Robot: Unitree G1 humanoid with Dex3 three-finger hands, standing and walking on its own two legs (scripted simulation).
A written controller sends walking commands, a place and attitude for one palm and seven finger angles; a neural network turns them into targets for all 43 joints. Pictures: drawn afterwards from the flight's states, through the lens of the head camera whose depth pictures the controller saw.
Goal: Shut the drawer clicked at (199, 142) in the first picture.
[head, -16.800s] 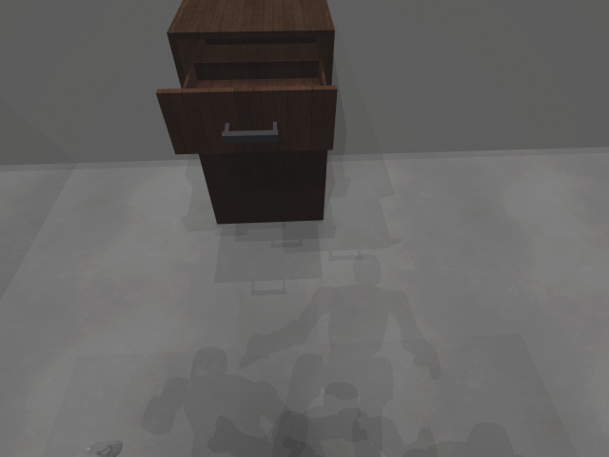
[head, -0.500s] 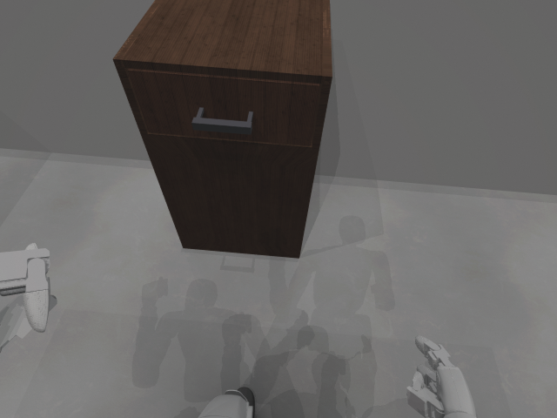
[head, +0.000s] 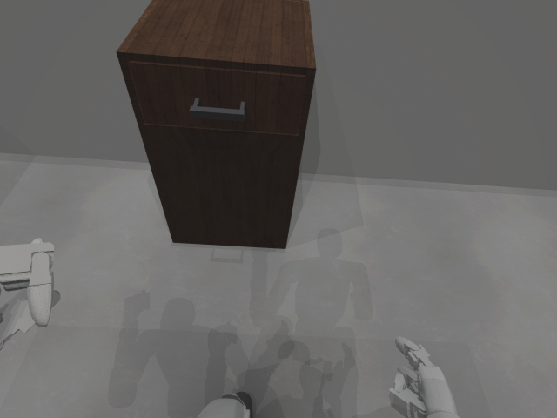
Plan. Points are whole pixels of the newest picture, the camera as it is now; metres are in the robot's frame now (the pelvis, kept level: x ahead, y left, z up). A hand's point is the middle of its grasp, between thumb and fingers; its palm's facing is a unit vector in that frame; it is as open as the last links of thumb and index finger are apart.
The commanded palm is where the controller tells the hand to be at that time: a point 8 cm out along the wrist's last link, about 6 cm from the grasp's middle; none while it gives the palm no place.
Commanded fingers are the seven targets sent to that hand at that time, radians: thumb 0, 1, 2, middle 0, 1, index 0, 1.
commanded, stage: stop stepping back and stand still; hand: left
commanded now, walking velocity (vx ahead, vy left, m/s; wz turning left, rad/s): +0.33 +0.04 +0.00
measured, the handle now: (218, 108) +0.82 +0.22 -0.05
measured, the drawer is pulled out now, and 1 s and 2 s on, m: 0.00 0.00 0.00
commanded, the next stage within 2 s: let the arm hang, fingers relaxed in 0.52 s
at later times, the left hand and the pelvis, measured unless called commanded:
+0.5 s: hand out of the picture +0.15 +0.27 +0.17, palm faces +0.44 -0.81 -0.40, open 3.2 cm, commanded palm +0.09 +0.30 +0.19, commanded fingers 0.00 0.90 0.90 -1.40 -1.60 -1.40 -1.60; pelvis -0.04 +0.02 +0.00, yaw +0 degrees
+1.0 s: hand out of the picture -0.05 +0.22 -0.17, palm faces +0.11 -0.97 -0.23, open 3.5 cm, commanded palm none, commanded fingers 0.00 0.90 0.90 -0.60 -0.73 -0.60 -0.73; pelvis -0.05 +0.02 +0.01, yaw +4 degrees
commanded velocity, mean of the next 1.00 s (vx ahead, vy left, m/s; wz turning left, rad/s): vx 0.07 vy -0.02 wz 0.00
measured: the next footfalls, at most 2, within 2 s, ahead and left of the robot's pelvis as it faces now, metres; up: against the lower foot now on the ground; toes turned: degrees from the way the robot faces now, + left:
left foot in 0.06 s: +0.14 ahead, +0.08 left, +0.00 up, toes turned +2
left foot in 0.42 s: +0.02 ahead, +0.15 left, +0.00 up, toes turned +6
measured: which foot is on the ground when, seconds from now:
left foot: up 0.00-0.04, down 0.06-0.26, up 0.28-0.40, down 0.42-1.00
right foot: down 0.00-1.00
